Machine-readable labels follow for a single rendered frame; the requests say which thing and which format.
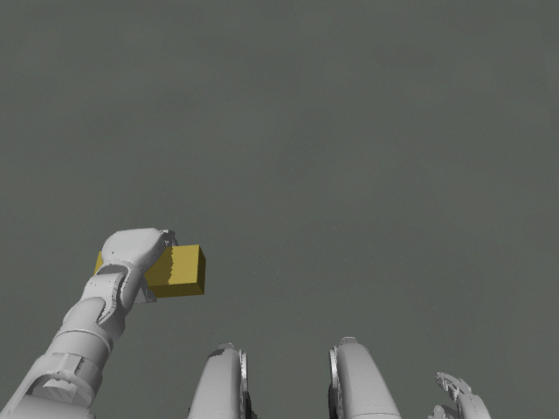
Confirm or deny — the left robot hand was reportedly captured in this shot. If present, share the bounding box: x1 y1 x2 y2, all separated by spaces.
101 228 178 303

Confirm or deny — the carton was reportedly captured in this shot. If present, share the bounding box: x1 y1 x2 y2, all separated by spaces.
94 244 206 298

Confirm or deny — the right robot hand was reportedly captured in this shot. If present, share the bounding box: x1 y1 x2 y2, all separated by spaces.
428 372 492 419

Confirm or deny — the left robot arm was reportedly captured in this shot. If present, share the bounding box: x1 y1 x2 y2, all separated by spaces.
0 260 143 419

